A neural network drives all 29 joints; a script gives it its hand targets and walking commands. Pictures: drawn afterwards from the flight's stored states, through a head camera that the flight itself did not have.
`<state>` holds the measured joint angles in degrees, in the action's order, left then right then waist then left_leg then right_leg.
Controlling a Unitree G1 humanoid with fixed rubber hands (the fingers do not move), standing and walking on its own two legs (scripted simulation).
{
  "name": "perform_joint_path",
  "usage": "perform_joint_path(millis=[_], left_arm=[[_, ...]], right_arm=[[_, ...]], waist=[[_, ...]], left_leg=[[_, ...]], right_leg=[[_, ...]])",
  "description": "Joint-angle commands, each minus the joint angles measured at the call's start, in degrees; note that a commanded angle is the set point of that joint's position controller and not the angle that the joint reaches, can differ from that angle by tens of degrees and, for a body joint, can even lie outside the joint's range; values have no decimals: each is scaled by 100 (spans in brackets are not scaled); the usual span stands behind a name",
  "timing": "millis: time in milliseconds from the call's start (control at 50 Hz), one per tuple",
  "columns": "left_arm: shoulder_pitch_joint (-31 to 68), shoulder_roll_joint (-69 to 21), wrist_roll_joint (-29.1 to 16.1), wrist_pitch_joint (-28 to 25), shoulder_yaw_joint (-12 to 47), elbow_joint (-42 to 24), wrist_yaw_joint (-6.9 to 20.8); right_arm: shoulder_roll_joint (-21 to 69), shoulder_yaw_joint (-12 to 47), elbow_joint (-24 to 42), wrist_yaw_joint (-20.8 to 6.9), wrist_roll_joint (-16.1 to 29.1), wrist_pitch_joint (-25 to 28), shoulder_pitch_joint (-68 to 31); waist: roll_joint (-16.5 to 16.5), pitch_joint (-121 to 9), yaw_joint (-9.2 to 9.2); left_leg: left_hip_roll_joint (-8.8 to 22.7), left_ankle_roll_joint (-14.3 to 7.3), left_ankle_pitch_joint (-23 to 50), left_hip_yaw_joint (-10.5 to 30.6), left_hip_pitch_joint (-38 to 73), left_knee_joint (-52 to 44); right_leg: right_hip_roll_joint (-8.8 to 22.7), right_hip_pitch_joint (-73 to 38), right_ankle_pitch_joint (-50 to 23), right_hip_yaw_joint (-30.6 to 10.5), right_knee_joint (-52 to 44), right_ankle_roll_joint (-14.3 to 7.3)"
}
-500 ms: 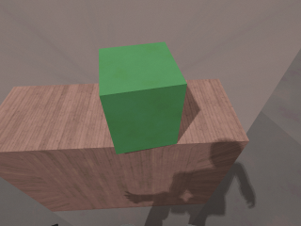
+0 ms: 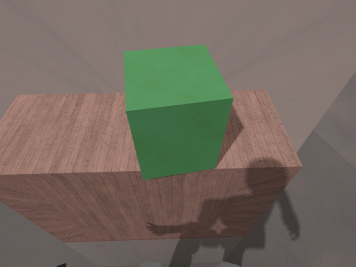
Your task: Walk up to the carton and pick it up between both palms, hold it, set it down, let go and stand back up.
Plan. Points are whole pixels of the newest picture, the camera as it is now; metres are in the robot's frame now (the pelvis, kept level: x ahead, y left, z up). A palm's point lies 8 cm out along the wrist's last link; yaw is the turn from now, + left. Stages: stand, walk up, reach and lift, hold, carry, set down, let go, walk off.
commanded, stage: walk up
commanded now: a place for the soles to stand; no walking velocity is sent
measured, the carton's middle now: (172, 114) +0.47 +0.05 +0.08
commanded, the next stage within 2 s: reach and lift in 1.40 s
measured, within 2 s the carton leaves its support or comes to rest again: neither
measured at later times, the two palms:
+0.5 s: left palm out of the picture +0.12 +0.40 -0.09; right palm out of the picture +0.11 -0.26 -0.08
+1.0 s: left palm out of the picture +0.13 +0.40 -0.09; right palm out of the picture +0.16 -0.23 -0.09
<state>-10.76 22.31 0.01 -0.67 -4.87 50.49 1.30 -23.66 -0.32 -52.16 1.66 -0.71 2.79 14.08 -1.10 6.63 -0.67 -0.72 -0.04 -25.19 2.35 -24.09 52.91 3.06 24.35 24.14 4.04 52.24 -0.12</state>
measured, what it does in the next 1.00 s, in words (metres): steps on the spot: right foot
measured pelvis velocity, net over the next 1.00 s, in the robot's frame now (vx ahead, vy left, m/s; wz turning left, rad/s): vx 0.06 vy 0.07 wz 0.08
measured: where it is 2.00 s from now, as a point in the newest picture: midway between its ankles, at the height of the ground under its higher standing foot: outside the picture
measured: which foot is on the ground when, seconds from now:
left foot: down 0.00-1.00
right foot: down 0.00-0.34, up 0.36-0.64, down 0.66-1.00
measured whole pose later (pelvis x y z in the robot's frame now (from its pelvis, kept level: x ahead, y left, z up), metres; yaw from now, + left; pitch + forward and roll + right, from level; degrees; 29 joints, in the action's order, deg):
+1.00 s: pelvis +0.06 +0.07 +0.01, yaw +4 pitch -3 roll -1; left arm -10.5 22.1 0.0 -1.8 -4.9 50.9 -1.0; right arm -23.5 -0.3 -52.2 -0.6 -0.7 1.3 11.4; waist 1.1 7.3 0.6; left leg -1.2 -3.1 -27.0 -0.5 -20.7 50.3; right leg 3.7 24.2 20.1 1.7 47.1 -0.8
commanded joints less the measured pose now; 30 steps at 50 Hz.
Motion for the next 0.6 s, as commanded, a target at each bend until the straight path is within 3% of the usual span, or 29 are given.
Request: perform_joint_path(millis=[0,20,40,60,80,100,120,140,180,220,240,260,280,300,320,340,360,380,400,420,480,520,580], left_arm=[[133,1575,59,-202,-239,-126,-120],[233,1677,43,-186,-239,-165,-129],[456,1689,62,-189,-256,-211,-140],[662,1711,44,-186,-232,-280,-144],[761,1614,47,-159,-199,-317,-143],[-112,2057,68,-290,-332,-140,-232],[-366,2233,119,-343,-409,-63,-258],[-454,2306,132,-366,-471,-98,-275],[-431,2329,178,-395,-515,-190,-300],[-211,2244,180,-385,-486,-214,-283],[20,2215,186,-352,-456,-257,-268],[232,2078,205,-318,-408,-269,-244],[499,1867,221,-273,-324,-331,-245],[631,1309,147,-231,-147,-404,-237],[864,1172,65,-232,-81,-553,-292],[840,1570,33,-244,-148,-511,-336],[665,1460,3,-245,-88,-428,-343],[393,1416,-21,-258,-92,-362,-357],[229,1377,-31,-259,-88,-335,-362],[99,1345,-52,-262,-96,-314,-349],[146,1258,-46,-227,-99,-351,-374],[274,1233,-35,-237,-92,-353,-391],[1,1157,-55,-259,-101,-267,-405]], right_arm=[[-1202,-318,177,40,50,57,-661],[-1280,-363,172,51,92,43,-587],[-1315,-411,94,48,67,31,-380],[-1343,-419,24,32,76,44,-165],[-1356,-435,-53,22,50,66,-39],[-1434,-551,254,-168,-155,-47,-24],[-1417,-577,336,-232,-199,-88,-130],[-1481,-600,437,-286,-200,-121,-271],[-1574,-623,473,-341,-197,-137,-374],[-1542,-649,439,-394,-203,-140,-152],[-1504,-649,397,-426,-158,-118,-8],[-1446,-677,226,-437,-171,-102,360],[-1440,-694,92,-439,-135,-86,863],[-1744,-780,7,-379,-201,-67,1201],[-2195,-805,141,-348,-197,-41,1033],[-2288,-821,237,-287,-139,-36,889],[-2217,-782,214,-220,-103,-24,737],[-2078,-742,243,-161,-118,-20,614],[-1871,-697,283,-117,-94,-20,521],[-1726,-658,291,-96,-70,-11,415],[-1556,-593,297,-59,-52,-17,330],[-1528,-575,284,-44,-47,-24,208],[-1490,-545,383,-39,-5,-87,-213]], waist=[[-244,-713,-237],[-380,-711,-139],[-338,-669,-7],[-426,-623,108],[-374,-623,188],[-187,-687,-12],[-345,-631,-120],[-624,-403,-228],[-492,-196,-283],[-550,-123,-146],[-554,-173,45],[-476,-331,293],[-173,-417,581],[1600,-234,824],[2069,133,838],[1077,276,744],[715,127,572],[828,-179,495],[867,-433,420],[917,-546,345],[915,-650,340],[849,-708,333],[930,-792,182]], left_leg=[[158,-322,1157,531,-857,-796],[-16,-288,864,88,-518,-279],[47,-283,341,-99,-381,-134],[79,-324,227,-159,-87,-234],[79,-358,429,-123,240,-522],[47,-448,-185,101,-526,-186],[106,-414,-559,-27,-1058,173],[257,-345,-641,-93,-1465,425],[371,-261,-805,19,-1841,724],[441,-250,-808,-26,-1298,372],[352,-283,-540,-162,-680,-167],[208,-370,-369,-285,169,-614],[24,-433,-492,-106,1095,-1288],[793,-756,-1422,1898,1516,-2824],[1561,-1139,-1540,4319,1351,-4010],[1750,-1152,-687,4591,1263,-4064],[1640,-915,611,4137,1581,-3719],[1432,-712,2001,3566,1987,-3205],[1323,-609,2882,3062,2155,-2872],[1266,-645,3479,2637,2041,-2657],[1280,-712,4389,2200,1901,-2395],[1288,-833,4534,2071,1624,-2235],[1114,-758,4430,1562,950,-1858]], right_leg=[[1052,-1240,-24,-1882,-2289,-794],[1427,-855,45,-2137,-2467,-1081],[1621,-679,37,-2249,-2464,-1232],[1646,-393,-98,-2107,-2340,-1256],[1448,-121,-214,-1827,-2221,-1076],[1640,-857,1133,-2233,-2361,-1165],[1993,-1180,1867,-2662,-2672,-1317],[2227,-1300,2260,-2926,-2976,-1454],[2414,-1332,2204,-3115,-3167,-1581],[2186,-899,2006,-2617,-3044,-1416],[1996,-481,1922,-2203,-2826,-1288],[1652,61,1912,-1647,-2468,-1022],[1114,621,1705,-926,-1659,-730],[260,1743,1345,54,399,-308],[-384,2673,1475,-110,1295,-152],[-260,2480,1143,-706,1493,-158],[-131,2358,738,-817,1507,-155],[-76,2185,635,-743,1465,-120],[4,1979,442,-684,1332,-115],[110,1696,306,-605,1053,-123],[107,1260,125,-500,471,-131],[97,870,11,-335,19,-140],[-49,-186,-442,-133,-676,-231]])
